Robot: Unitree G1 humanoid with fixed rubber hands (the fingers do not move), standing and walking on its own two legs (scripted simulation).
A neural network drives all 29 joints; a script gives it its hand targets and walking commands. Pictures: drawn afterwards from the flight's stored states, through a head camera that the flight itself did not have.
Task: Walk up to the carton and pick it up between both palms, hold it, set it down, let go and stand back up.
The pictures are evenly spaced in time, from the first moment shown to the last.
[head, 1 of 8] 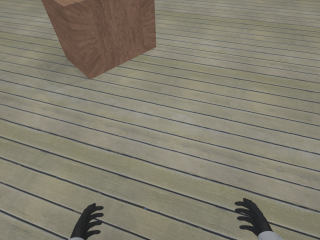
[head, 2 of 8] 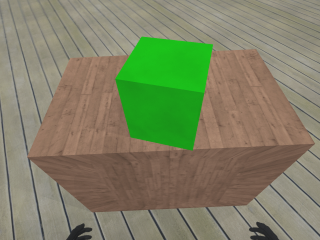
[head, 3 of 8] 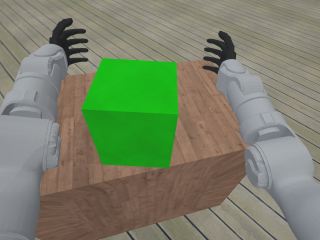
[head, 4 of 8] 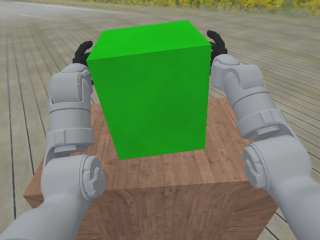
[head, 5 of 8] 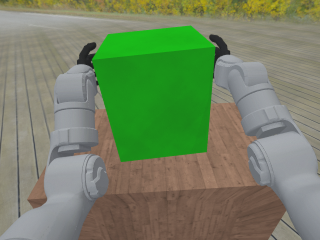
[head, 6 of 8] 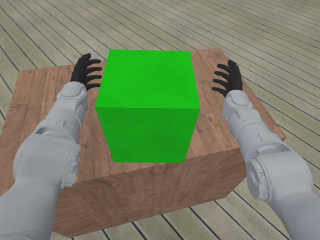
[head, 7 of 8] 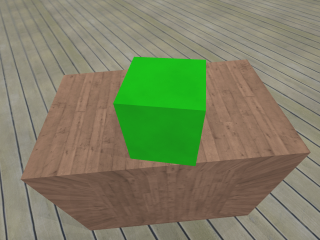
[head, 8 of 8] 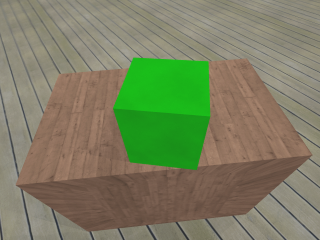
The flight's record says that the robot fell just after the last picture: no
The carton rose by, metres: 0.24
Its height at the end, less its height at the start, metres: +0.00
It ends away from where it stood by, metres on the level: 0.01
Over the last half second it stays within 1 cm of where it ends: yes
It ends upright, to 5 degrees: yes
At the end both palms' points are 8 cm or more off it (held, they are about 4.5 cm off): yes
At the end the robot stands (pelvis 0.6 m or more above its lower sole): yes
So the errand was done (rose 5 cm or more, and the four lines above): yes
